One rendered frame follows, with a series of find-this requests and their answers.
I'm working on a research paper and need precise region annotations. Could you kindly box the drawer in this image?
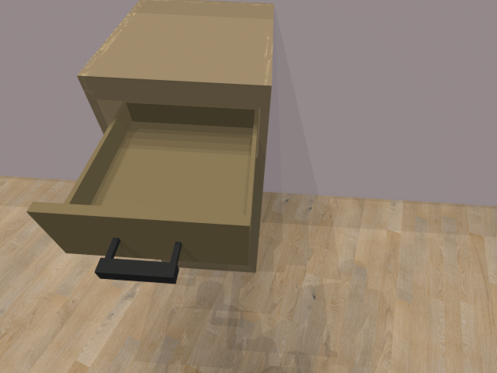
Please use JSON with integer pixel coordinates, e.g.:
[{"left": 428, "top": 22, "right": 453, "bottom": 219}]
[{"left": 26, "top": 101, "right": 259, "bottom": 266}]

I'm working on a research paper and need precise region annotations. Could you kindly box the cabinet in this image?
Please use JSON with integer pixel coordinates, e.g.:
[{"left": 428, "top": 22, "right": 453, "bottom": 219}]
[{"left": 77, "top": 0, "right": 274, "bottom": 273}]

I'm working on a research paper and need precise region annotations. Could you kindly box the handle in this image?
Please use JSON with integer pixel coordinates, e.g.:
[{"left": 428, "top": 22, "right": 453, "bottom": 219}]
[{"left": 95, "top": 238, "right": 182, "bottom": 284}]

